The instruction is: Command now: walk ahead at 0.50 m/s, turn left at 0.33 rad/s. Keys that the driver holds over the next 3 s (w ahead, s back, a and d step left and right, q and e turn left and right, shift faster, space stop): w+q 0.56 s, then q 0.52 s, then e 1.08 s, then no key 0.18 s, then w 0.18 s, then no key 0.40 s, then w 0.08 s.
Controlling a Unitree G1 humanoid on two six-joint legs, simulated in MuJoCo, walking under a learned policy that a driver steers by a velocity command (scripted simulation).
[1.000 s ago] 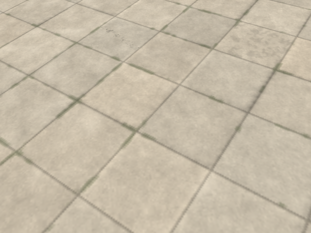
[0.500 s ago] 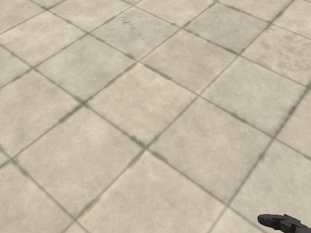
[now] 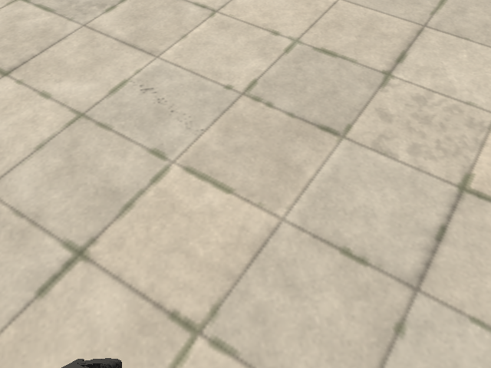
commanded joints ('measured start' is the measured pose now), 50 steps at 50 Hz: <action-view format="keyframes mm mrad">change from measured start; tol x32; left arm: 1 -27 128 32 -69 -6 -30 -8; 5 431 275 84 29 24 -24 8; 50 18 147 40 -179 19 49 35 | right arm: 1 3 -185 -44 -37 5 8 -11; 25 -416 -68 -26 -328 5 38 61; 30 -11 -261 -123 -257 4 49 40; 50 -197 -225 -76 -359 -5 92 -31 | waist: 1 77 130 29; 5 195 -271 -456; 23 158 8 81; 32 -2 207 -425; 50 65 167 -118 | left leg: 1 -24 300 -190 56 430 139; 3 -155 202 -132 389 527 87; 6 -789 69 -158 1089 -252 12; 19 -727 202 -58 605 319 -7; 29 -337 8 136 347 146 124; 32 341 431 -764 155 504 423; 38 -229 261 -292 105 805 272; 50 -214 191 -380 198 510 175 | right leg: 1 92 32 -6 -48 -80 -21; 3 521 -1 14 -26 -88 -88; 5 1038 -375 677 -168 -311 -278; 11 427 -200 115 -352 -198 -157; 24 625 -224 -211 -351 30 -143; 29 631 -188 -297 130 619 -70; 30 417 -142 -298 425 388 -7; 31 -44 70 -239 807 -608 72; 32 -119 107 11 939 -731 65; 50 65 101 66 154 -243 84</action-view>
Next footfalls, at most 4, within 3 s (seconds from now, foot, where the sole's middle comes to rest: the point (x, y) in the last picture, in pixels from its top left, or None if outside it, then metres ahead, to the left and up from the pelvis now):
0.06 right None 0.23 -0.14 -0.77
0.60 left None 0.44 0.17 -0.78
1.10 right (209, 307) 0.65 0.07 -0.78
1.42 left None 0.45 0.23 -0.78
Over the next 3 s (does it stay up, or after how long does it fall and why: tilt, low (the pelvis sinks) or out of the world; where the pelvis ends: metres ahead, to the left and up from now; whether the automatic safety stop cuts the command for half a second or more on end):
stays up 0.61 0.08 0.00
